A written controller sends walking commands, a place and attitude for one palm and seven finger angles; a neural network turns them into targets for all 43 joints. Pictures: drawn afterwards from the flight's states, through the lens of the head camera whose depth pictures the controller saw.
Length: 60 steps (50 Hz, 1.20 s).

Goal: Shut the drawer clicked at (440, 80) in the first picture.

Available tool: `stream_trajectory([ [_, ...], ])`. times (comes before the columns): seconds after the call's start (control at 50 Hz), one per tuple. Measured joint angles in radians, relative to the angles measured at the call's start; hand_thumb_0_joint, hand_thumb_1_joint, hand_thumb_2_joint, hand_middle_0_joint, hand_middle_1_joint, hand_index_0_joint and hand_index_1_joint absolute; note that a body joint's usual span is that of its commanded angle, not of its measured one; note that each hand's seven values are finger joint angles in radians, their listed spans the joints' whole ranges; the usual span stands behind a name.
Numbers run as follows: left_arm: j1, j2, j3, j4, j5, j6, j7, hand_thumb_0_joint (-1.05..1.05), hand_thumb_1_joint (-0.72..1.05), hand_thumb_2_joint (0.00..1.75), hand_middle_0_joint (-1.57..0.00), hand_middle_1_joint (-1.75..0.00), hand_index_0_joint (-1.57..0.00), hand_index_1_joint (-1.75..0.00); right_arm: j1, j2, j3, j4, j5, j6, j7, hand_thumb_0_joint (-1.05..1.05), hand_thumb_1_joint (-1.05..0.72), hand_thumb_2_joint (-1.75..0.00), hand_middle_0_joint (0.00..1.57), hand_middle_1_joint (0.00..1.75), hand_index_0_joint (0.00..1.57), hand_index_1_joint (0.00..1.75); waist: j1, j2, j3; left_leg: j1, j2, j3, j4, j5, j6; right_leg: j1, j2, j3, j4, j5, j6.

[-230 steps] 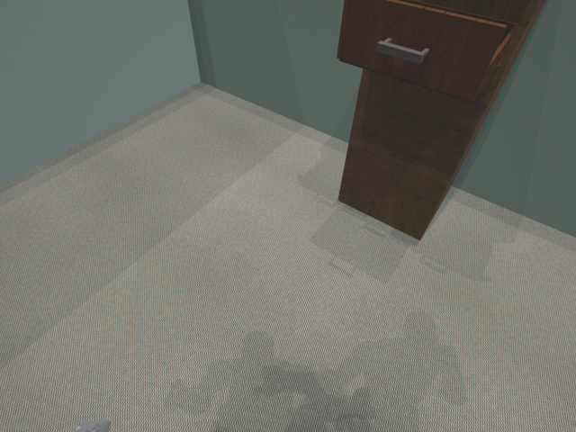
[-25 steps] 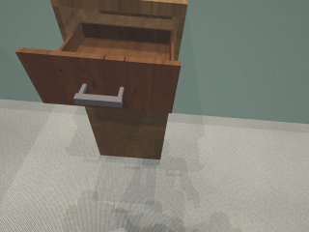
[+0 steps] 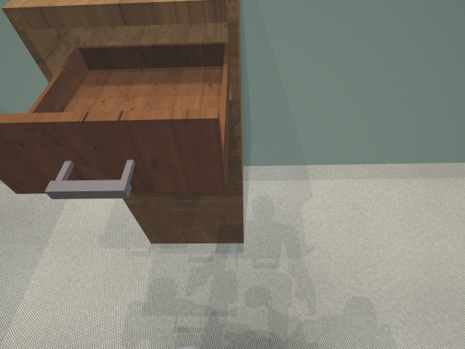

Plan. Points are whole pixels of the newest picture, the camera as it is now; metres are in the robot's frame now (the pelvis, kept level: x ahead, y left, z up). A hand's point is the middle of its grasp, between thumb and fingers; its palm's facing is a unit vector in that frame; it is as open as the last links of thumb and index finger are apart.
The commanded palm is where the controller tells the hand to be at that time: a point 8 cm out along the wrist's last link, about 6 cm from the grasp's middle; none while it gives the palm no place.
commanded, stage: come to a stop and stand still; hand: left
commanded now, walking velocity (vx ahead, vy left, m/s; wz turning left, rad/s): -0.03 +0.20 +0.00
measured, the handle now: (93, 178) +0.33 +0.23 +0.14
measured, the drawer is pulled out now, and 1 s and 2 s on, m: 0.27 0.27 0.27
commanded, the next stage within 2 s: look again from close up in 0.64 s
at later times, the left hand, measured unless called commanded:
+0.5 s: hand out of the picture -0.04 +0.23 -0.17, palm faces +0.11 -0.98 -0.19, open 7.4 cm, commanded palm none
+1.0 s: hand out of the picture +0.03 +0.19 -0.16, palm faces +0.02 -0.97 -0.25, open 7.3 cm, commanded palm none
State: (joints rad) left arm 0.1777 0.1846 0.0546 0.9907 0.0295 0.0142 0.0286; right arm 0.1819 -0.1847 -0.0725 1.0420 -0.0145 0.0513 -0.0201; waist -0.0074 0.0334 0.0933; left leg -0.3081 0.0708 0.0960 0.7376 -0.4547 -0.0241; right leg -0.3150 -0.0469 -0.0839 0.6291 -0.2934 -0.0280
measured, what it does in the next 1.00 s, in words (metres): steps on the spot: left foot, then right foot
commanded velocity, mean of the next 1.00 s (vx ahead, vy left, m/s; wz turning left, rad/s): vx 0.03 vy -0.02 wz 0.00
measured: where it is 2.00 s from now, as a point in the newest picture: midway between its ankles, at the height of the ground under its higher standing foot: outside the picture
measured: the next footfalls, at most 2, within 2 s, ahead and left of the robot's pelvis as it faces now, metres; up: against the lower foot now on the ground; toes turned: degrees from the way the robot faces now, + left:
left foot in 0.42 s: -0.05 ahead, +0.16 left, +0.00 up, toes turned +3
right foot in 0.76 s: +0.01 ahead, -0.09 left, +0.00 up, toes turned -2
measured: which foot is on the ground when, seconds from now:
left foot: up 0.00-0.40, down 0.42-1.00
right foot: down 0.00-0.44, up 0.46-0.74, down 0.76-1.00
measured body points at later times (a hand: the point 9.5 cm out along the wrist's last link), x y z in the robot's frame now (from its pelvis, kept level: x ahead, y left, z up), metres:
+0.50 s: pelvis -0.04 +0.03 +0.01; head -0.04 +0.06 +0.46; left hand -0.05 +0.28 -0.15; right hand -0.01 -0.20 -0.13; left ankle -0.09 +0.15 -0.73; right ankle +0.01 -0.10 -0.71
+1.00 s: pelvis -0.01 +0.01 +0.00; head +0.00 -0.01 +0.45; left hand +0.03 +0.24 -0.14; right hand -0.03 -0.20 -0.17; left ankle -0.09 +0.15 -0.73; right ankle -0.03 -0.09 -0.73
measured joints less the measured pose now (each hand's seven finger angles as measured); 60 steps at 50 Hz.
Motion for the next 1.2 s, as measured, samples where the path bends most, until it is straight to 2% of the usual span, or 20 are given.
stream_trajectory([
  [0.04, -0.003, -0.015, -0.007, 0.000, 0.000, 0.001, 0.001, 0.01, 0.91, 0.90, -0.20, -0.30, -0.20, -0.30, -0.003, -0.015, -0.005, -0.004, 0.000, 0.015, -0.001, 0.00, -0.91, -0.90, 0.20, 0.30, 0.20, 0.30, -0.004, 0.015, 0.000, -0.056, -0.035, -0.054, 0.173, -0.055, -0.003, 0.003, -0.004, -0.005, -0.015, 0.008, -0.007],
  [0.08, -0.006, -0.028, -0.011, -0.003, -0.002, 0.001, 0.003, 0.01, 0.91, 0.90, -0.20, -0.30, -0.20, -0.30, -0.004, -0.026, -0.007, -0.005, -0.002, 0.020, 0.002, 0.00, -0.91, -0.90, 0.20, 0.30, 0.20, 0.30, -0.003, 0.022, 0.001, -0.096, -0.056, -0.078, 0.311, -0.026, -0.012, 0.012, -0.007, -0.008, -0.047, 0.033, -0.009],
  [0.16, -0.006, -0.042, -0.013, -0.012, -0.004, -0.003, 0.006, 0.01, 0.90, 0.90, -0.20, -0.30, -0.20, -0.30, 0.004, -0.039, -0.006, -0.008, -0.006, 0.026, 0.012, 0.00, -0.91, -0.90, 0.20, 0.29, 0.19, 0.30, 0.005, 0.016, -0.005, -0.119, -0.066, -0.095, 0.405, 0.046, -0.035, 0.022, -0.020, -0.016, -0.105, 0.074, -0.011],
  [0.26, 0.013, -0.037, -0.010, -0.013, 0.001, -0.002, 0.001, 0.01, 0.90, 0.90, -0.21, -0.30, -0.20, -0.30, 0.011, -0.040, 0.001, -0.008, -0.006, 0.028, 0.022, 0.00, -0.91, -0.90, 0.20, 0.29, 0.19, 0.30, 0.026, -0.010, -0.020, -0.063, -0.042, -0.093, 0.265, 0.057, -0.037, 0.024, -0.034, -0.021, -0.154, 0.117, -0.006],
  [0.34, 0.041, -0.018, -0.003, 0.005, 0.008, 0.006, -0.007, 0.01, 0.90, 0.90, -0.21, -0.30, -0.20, -0.30, 0.016, -0.031, 0.010, -0.011, -0.002, 0.011, 0.026, 0.00, -0.91, -0.90, 0.20, 0.29, 0.19, 0.30, 0.043, -0.035, -0.040, 0.021, -0.027, -0.074, 0.053, 0.034, -0.017, 0.015, -0.033, -0.017, -0.184, 0.149, 0.004],
  [0.4, 0.067, -0.001, 0.001, 0.036, 0.003, 0.016, -0.009, 0.01, 0.90, 0.90, -0.21, -0.30, -0.20, -0.30, 0.031, -0.021, 0.022, -0.011, -0.001, -0.016, 0.021, 0.00, -0.91, -0.90, 0.20, 0.29, 0.19, 0.30, 0.046, -0.046, -0.064, 0.116, -0.027, -0.050, -0.159, 0.087, 0.000, 0.004, -0.022, -0.015, -0.189, 0.165, 0.019],
  [0.44, 0.084, 0.007, 0.003, 0.060, -0.006, 0.025, -0.010, 0.01, 0.90, 0.90, -0.21, -0.30, -0.20, -0.30, 0.053, -0.012, 0.029, -0.006, -0.007, -0.038, 0.014, 0.00, -0.91, -0.90, 0.20, 0.29, 0.19, 0.30, 0.034, -0.041, -0.087, 0.156, -0.023, -0.061, -0.273, 0.120, 0.012, -0.026, -0.007, -0.019, -0.140, 0.112, 0.035],
  [0.5, 0.103, 0.026, 0.010, 0.094, -0.005, 0.041, -0.015, 0.01, 0.90, 0.90, -0.20, -0.30, -0.20, -0.30, 0.097, 0.032, 0.049, 0.016, -0.016, -0.040, 0.005, 0.00, -0.91, -0.90, 0.20, 0.29, 0.19, 0.30, 0.016, -0.075, -0.109, 0.167, -0.033, -0.066, -0.292, 0.144, 0.016, -0.060, 0.009, 0.026, 0.010, -0.019, 0.046],
  [0.56, 0.123, 0.028, 0.013, 0.106, -0.001, 0.033, -0.026, 0.01, 0.91, 0.90, -0.20, -0.30, -0.20, -0.30, 0.140, 0.065, 0.065, 0.048, -0.013, -0.046, -0.005, 0.00, -0.91, -0.90, 0.20, 0.29, 0.19, 0.30, 0.014, -0.083, -0.124, 0.197, -0.036, -0.073, -0.363, 0.177, 0.020, -0.087, 0.027, 0.054, 0.181, -0.024, 0.053],
  [0.6, 0.133, 0.025, 0.011, 0.110, -0.001, 0.024, -0.030, 0.01, 0.91, 0.90, -0.20, -0.30, -0.20, -0.30, 0.156, 0.083, 0.070, 0.063, -0.012, -0.053, -0.010, 0.00, -0.91, -0.90, 0.20, 0.30, 0.20, 0.30, 0.015, -0.089, -0.120, 0.213, -0.041, -0.067, -0.396, 0.192, 0.022, -0.087, 0.026, 0.059, 0.230, -0.023, 0.061],
  [0.64, 0.133, 0.019, 0.008, 0.115, -0.003, 0.023, -0.030, 0.01, 0.91, 0.90, -0.20, -0.30, -0.20, -0.30, 0.165, 0.098, 0.072, 0.074, -0.012, -0.062, -0.017, 0.00, -0.90, -0.90, 0.20, 0.30, 0.20, 0.30, 0.010, -0.091, -0.105, 0.221, -0.044, -0.061, -0.410, 0.195, 0.022, -0.073, 0.020, 0.055, 0.223, -0.043, 0.068],
  [0.7, 0.113, 0.004, 0.001, 0.123, -0.011, 0.025, -0.027, 0.01, 0.91, 0.90, -0.20, -0.30, -0.19, -0.30, 0.165, 0.108, 0.069, 0.085, -0.013, -0.066, -0.024, 0.00, -0.90, -0.90, 0.20, 0.30, 0.20, 0.30, -0.008, -0.083, -0.071, 0.221, -0.042, -0.053, -0.392, 0.181, 0.016, -0.028, 0.015, 0.041, 0.121, -0.084, 0.066],
  [0.74, 0.094, -0.007, -0.003, 0.122, -0.016, 0.020, -0.025, 0.01, 0.91, 0.90, -0.20, -0.30, -0.20, -0.30, 0.162, 0.107, 0.063, 0.095, -0.010, -0.064, -0.026, 0.00, -0.90, -0.90, 0.20, 0.30, 0.20, 0.30, -0.017, -0.074, -0.052, 0.212, -0.039, -0.047, -0.360, 0.160, 0.007, 0.017, 0.014, 0.031, 0.001, -0.040, 0.059],
  [0.76, 0.086, -0.012, -0.010, 0.122, -0.015, 0.007, -0.017, 0.01, 0.91, 0.90, -0.20, -0.30, -0.20, -0.30, 0.163, 0.102, 0.061, 0.097, -0.003, -0.064, -0.022, 0.00, -0.90, -0.90, 0.20, 0.30, 0.20, 0.30, -0.017, -0.068, -0.049, 0.187, -0.036, -0.044, -0.314, 0.138, 0.002, 0.037, 0.013, 0.032, -0.072, 0.048, 0.048],
  [0.78, 0.082, -0.018, -0.015, 0.117, -0.013, -0.008, -0.009, 0.01, 0.91, 0.90, -0.20, -0.30, -0.20, -0.30, 0.164, 0.094, 0.059, 0.090, 0.001, -0.059, -0.017, 0.00, -0.90, -0.90, 0.20, 0.30, 0.20, 0.30, -0.015, -0.058, -0.048, 0.153, -0.031, -0.039, -0.252, 0.105, -0.004, 0.045, 0.017, 0.035, -0.105, 0.047, 0.034],
  [0.82, 0.070, -0.037, -0.025, 0.117, -0.007, -0.024, 0.005, 0.01, 0.91, 0.90, -0.20, -0.30, -0.20, -0.30, 0.152, 0.071, 0.053, 0.073, 0.003, -0.051, -0.012, 0.00, -0.90, -0.90, 0.20, 0.30, 0.20, 0.30, -0.025, -0.012, -0.036, 0.122, -0.004, -0.049, -0.184, 0.063, -0.005, 0.030, 0.045, 0.030, -0.078, -0.001, 0.014],
  [0.88, 0.061, -0.036, -0.032, 0.124, -0.013, -0.037, 0.012, 0.02, 0.93, 0.90, -0.20, -0.30, -0.20, -0.30, 0.151, 0.057, 0.053, 0.057, 0.003, -0.060, -0.010, 0.00, -0.90, -0.90, 0.20, 0.30, 0.20, 0.30, -0.045, 0.006, -0.045, 0.137, 0.000, -0.056, -0.185, 0.051, -0.017, 0.036, 0.047, 0.024, -0.053, -0.029, 0.008],
  [1.02, 0.027, -0.043, -0.041, 0.101, -0.021, -0.042, 0.009, 0.01, 0.93, 0.90, -0.20, -0.30, -0.20, -0.30, 0.128, 0.040, 0.062, 0.041, 0.001, -0.063, -0.017, 0.00, -0.91, -0.90, 0.20, 0.29, 0.19, 0.30, -0.026, 0.027, -0.070, 0.195, -0.011, -0.060, -0.222, 0.064, -0.022, 0.077, 0.037, 0.020, -0.047, -0.042, 0.005],
  [1.2, 0.028, -0.041, -0.043, 0.088, -0.021, -0.034, 0.002, 0.00, 0.92, 0.90, -0.20, -0.30, -0.20, -0.30, 0.102, 0.016, 0.070, 0.047, -0.005, -0.062, -0.013, 0.01, -0.92, -0.90, 0.20, 0.29, 0.19, 0.30, -0.014, 0.021, -0.081, 0.230, -0.010, -0.061, -0.283, 0.108, -0.031, 0.103, 0.040, 0.017, -0.083, -0.015, -0.005],
])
